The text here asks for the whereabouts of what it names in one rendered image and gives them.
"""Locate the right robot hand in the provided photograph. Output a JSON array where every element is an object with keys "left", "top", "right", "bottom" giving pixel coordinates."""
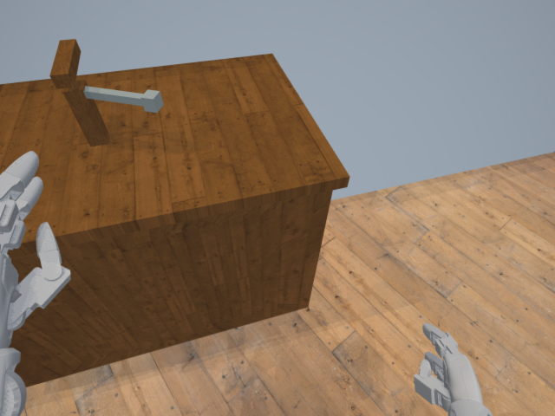
[{"left": 414, "top": 323, "right": 483, "bottom": 412}]

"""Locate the left robot forearm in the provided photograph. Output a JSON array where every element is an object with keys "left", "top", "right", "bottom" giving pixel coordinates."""
[{"left": 0, "top": 348, "right": 27, "bottom": 416}]

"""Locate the counter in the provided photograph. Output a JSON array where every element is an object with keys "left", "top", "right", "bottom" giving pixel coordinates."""
[{"left": 0, "top": 39, "right": 349, "bottom": 387}]

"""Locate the left robot hand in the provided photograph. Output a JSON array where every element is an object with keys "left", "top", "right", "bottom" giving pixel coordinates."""
[{"left": 0, "top": 151, "right": 71, "bottom": 348}]

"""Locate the tap lever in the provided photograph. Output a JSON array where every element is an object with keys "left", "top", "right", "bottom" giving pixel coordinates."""
[{"left": 83, "top": 86, "right": 164, "bottom": 113}]

